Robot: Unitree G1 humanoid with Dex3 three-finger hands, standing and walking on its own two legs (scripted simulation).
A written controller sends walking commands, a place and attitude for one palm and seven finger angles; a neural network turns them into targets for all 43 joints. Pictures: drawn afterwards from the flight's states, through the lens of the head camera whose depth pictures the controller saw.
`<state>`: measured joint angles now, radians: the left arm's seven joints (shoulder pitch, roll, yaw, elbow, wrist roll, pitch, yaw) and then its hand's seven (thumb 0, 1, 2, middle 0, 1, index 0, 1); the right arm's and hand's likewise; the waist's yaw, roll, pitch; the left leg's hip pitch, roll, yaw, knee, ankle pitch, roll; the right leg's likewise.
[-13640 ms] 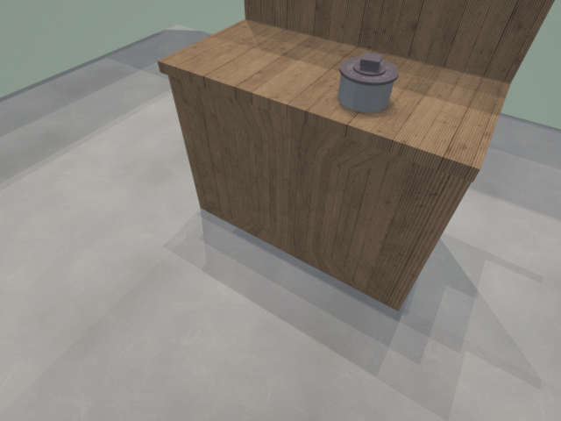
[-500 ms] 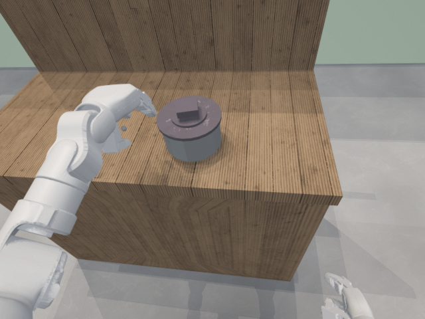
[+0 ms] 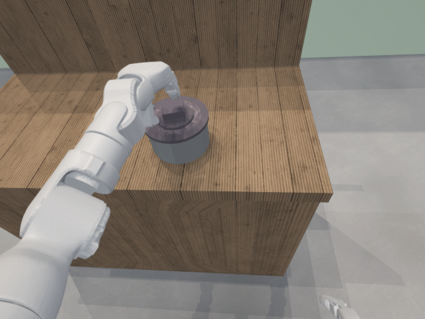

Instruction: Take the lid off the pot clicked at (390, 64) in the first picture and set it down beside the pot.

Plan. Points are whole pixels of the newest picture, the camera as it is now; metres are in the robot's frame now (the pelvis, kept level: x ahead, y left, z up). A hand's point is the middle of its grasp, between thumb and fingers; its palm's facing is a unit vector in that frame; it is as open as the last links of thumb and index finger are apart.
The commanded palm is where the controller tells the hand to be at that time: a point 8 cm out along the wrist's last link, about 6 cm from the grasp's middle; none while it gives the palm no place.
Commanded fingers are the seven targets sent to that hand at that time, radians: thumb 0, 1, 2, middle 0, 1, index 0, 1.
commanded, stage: move the open hand above the knob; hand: left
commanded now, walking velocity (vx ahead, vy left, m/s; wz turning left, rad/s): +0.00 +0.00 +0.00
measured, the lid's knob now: (173, 108) +0.54 +0.09 +0.10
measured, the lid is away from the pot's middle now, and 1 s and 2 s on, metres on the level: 0.00 0.00 0.00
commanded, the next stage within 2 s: lower the open fingers around the knob in 1.12 s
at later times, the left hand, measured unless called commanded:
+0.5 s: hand (165, 88) +0.51 +0.09 +0.17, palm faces -0.31 -0.06 -0.95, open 10.2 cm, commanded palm +0.50 +0.11 +0.23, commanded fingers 0.00 -0.36 1.54 -0.84 -0.08 -0.84 -0.08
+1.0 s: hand (160, 91) +0.50 +0.10 +0.18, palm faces -0.30 -0.03 -0.95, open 10.2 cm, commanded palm +0.50 +0.10 +0.23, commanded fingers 0.00 -0.36 1.54 -0.84 -0.08 -0.84 -0.08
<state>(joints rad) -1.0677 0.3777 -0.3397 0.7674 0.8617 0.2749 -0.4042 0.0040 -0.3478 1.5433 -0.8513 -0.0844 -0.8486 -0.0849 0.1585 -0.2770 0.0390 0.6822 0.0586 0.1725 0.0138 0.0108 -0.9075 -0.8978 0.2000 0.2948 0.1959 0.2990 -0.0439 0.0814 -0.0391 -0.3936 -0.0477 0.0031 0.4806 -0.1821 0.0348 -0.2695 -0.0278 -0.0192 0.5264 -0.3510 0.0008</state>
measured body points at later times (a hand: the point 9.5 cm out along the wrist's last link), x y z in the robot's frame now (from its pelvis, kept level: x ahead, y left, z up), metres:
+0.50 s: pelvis +0.02 -0.01 +0.00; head +0.05 -0.05 +0.45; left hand +0.52 +0.09 +0.23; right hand +0.04 -0.28 -0.14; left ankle +0.03 +0.10 -0.73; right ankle -0.05 -0.12 -0.73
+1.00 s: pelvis +0.01 +0.00 +0.00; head +0.04 -0.02 +0.45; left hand +0.51 +0.10 +0.23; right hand +0.08 -0.26 -0.14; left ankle +0.03 +0.10 -0.73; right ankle -0.05 -0.12 -0.73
